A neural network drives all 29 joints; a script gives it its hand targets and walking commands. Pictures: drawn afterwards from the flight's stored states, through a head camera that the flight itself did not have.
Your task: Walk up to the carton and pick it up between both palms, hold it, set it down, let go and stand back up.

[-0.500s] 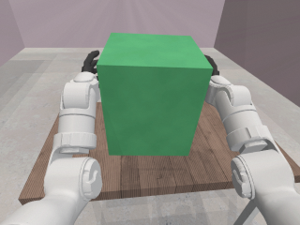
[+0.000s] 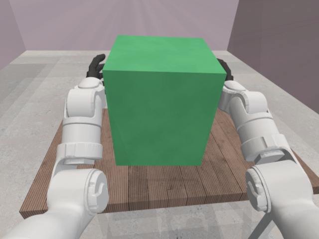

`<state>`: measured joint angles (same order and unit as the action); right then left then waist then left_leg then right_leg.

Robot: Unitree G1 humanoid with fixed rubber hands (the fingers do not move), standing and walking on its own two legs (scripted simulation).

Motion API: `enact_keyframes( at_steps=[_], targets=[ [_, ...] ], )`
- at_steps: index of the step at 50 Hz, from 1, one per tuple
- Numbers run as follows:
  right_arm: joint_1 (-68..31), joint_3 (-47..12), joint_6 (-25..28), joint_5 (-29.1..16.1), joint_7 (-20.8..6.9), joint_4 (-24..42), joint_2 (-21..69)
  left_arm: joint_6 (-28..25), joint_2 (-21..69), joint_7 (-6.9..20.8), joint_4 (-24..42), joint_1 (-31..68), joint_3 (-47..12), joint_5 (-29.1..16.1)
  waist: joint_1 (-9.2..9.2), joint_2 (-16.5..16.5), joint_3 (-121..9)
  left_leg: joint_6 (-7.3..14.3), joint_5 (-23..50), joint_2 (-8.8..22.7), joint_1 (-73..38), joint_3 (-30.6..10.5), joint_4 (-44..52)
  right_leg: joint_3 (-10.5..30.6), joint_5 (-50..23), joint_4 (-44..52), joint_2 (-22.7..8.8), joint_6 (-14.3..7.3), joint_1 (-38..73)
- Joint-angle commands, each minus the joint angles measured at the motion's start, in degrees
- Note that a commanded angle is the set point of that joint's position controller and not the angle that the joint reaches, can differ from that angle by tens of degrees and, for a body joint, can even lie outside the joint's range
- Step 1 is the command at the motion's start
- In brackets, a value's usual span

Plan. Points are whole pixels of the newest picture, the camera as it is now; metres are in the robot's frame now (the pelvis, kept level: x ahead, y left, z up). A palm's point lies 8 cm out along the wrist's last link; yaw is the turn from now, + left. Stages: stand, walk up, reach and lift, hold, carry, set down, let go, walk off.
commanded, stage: hold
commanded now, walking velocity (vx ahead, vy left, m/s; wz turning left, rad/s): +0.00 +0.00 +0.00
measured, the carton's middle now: (159, 101) +0.38 +0.00 +0.23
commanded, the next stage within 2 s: none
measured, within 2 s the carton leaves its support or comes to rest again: neither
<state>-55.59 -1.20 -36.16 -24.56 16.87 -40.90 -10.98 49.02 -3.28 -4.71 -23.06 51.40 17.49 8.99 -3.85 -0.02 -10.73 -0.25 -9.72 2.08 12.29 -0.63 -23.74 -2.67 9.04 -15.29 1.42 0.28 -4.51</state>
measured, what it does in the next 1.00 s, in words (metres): stands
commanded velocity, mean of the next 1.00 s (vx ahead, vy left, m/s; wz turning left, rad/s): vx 0.00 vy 0.00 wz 0.00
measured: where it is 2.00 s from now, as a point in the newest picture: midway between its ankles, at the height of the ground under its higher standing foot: outside the picture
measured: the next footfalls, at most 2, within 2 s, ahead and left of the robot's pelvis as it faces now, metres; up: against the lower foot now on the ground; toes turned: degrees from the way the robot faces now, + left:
none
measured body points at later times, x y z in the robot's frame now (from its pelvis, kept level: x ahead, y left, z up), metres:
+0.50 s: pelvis +0.00 +0.00 +0.00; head -0.09 +0.02 +0.44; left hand +0.39 +0.15 +0.27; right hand +0.38 -0.15 +0.27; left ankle +0.03 +0.11 -0.75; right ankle -0.01 -0.12 -0.75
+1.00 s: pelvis +0.00 +0.00 +0.00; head -0.08 +0.02 +0.44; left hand +0.39 +0.15 +0.27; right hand +0.39 -0.15 +0.27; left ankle +0.03 +0.11 -0.75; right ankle -0.01 -0.12 -0.75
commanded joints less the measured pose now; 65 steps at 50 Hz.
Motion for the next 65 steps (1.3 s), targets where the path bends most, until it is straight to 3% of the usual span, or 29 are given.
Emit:
enact_keyframes(
  at_steps=[1,18,29,42,50,62,65],
  targets=[
    [-56.8,-13.6,2.8,-9.6,-7.9,22.5,41.0,-4.6,37.2,8.6,8.9,46.6,-24.1,-9.9,-0.33,-2.7,-21.4,-2.4,15.1,-4.0,-15.3,-1.7,0.3,2.6,-10.7,1.3,4.1,2.8,0.1],
    [-57.8,-12.5,3.0,-8.7,-8.0,20.6,41.4,-5.2,37.1,8.8,6.6,47.7,-23.5,-10.1,-0.41,-2.8,-20.2,-1.9,11.3,-4.1,-13.5,-1.4,1.2,2.9,-7.6,1.9,3.6,2.7,-1.2],
    [-58.5,-12.5,3.3,-8.8,-8.1,21.0,41.0,-5.3,37.5,8.4,5.4,47.2,-23.4,-10.3,-0.16,-2.6,-20.5,-1.9,11.8,-4.0,-13.9,-1.6,1.0,2.9,-7.6,2.1,3.8,2.6,-1.5],
    [-57.3,-13.2,3.1,-9.6,-7.9,22.7,40.9,-5.0,38.0,8.4,8.9,47.1,-24.9,-10.7,-0.82,-3.4,-22.2,-2.5,15.0,-3.9,-15.0,-1.9,0.3,2.8,-10.8,1.4,4.0,2.7,-0.1],
    [-57.6,-13.8,2.9,-9.8,-8.0,23.3,41.2,-4.9,37.7,8.2,9.2,47.1,-24.9,-10.6,-0.33,-2.9,-22.6,-2.5,16.0,-4.0,-15.6,-1.9,0.0,2.6,-11.3,1.2,4.2,2.8,0.1],
    [-57.4,-12.8,2.9,-9.1,-7.9,22.1,41.0,-4.9,37.7,8.6,7.6,46.9,-24.4,-10.3,-0.76,-2.8,-20.8,-2.1,12.9,-4.0,-14.4,-1.7,0.8,2.9,-9.1,1.8,3.9,2.6,-0.9],
    [-58.4,-13.1,2.8,-8.9,-7.9,21.9,41.5,-5.0,37.0,8.7,6.0,46.8,-23.2,-9.8,0.06,-1.8,-20.1,-1.6,11.9,-4.2,-13.8,-1.5,1.0,2.9,-8.6,2.0,3.7,2.9,-0.9]
  ],
)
